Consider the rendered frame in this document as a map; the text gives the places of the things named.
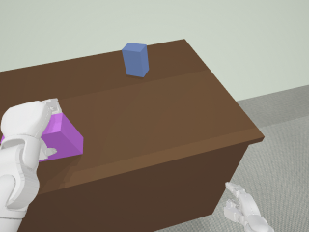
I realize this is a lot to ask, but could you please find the right robot hand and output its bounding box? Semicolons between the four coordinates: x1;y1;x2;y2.
223;182;261;226

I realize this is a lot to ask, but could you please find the left robot forearm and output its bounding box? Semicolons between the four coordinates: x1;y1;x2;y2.
0;134;42;232

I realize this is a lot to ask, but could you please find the sponge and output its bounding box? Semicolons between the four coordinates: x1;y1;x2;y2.
0;112;84;162

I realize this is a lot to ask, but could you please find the left robot hand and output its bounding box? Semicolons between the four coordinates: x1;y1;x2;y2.
0;98;62;161

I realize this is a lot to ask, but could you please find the table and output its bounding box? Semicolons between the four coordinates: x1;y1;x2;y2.
0;39;265;232

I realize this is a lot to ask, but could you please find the right robot forearm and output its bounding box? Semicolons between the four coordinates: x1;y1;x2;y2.
243;214;275;232

